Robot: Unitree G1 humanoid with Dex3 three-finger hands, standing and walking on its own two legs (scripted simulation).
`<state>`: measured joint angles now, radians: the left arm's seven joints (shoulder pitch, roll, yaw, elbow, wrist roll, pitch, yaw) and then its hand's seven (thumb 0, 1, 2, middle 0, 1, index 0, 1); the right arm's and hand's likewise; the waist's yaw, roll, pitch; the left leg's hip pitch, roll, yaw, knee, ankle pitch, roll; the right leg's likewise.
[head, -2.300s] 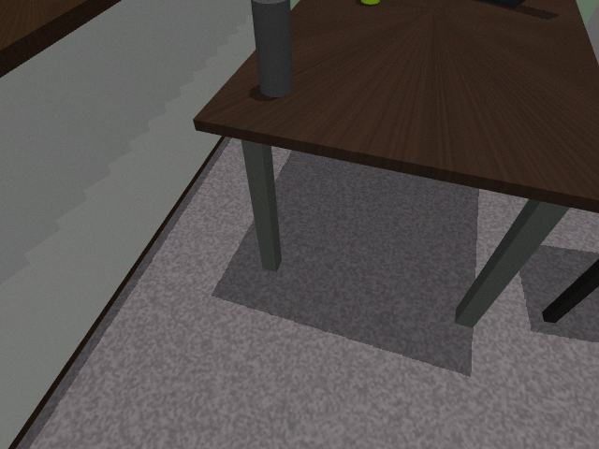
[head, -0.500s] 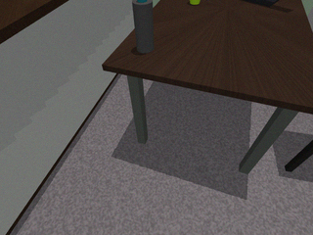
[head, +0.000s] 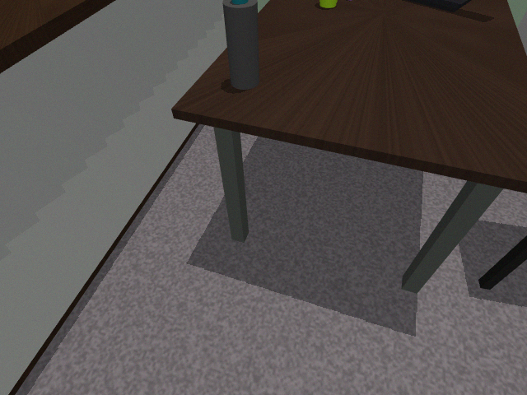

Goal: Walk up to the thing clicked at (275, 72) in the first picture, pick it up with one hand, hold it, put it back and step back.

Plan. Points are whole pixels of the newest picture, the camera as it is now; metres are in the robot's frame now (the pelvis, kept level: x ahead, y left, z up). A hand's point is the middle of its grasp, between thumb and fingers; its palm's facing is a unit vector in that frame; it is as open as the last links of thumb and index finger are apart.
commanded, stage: stand
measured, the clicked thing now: (242, 34) +0.96 +0.06 +0.10
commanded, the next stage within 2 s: walk up in 0.12 s
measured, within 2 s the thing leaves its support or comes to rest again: neither
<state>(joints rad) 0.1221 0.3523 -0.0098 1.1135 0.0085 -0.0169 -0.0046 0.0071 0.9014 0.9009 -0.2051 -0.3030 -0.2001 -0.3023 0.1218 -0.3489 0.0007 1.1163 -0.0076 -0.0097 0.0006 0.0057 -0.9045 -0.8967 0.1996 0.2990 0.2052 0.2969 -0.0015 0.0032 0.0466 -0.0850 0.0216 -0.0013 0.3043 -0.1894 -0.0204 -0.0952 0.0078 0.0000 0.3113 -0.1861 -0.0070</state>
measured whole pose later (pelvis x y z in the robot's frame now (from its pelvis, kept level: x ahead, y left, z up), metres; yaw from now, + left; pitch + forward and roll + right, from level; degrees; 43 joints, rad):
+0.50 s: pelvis +0.06 +0.11 -0.03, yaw +4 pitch -3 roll -1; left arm 0.30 0.48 0.09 0.99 0.03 -0.04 0.01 0.01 0.90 0.90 -0.21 -0.30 -0.20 -0.30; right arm 0.24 -0.43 -0.13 0.91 -0.06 0.01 0.11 0.01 -0.91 -0.90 0.20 0.30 0.20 0.30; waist 0.00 -0.01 0.11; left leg -0.39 0.06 0.02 0.71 -0.26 -0.02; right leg -0.17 -0.14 0.01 0.78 -0.49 -0.02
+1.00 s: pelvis +0.20 +0.18 -0.02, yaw +6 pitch -3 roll -1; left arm 0.34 0.39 0.04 0.84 0.01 -0.11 0.01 0.01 0.90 0.90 -0.21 -0.30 -0.20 -0.30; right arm 0.31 -0.43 -0.08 0.80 -0.03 0.03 0.07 0.01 -0.91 -0.90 0.20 0.30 0.20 0.30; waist 0.01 0.11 0.08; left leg -0.45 0.00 -0.07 1.08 -0.43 0.01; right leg -0.26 -0.02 -0.09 0.58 -0.27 -0.02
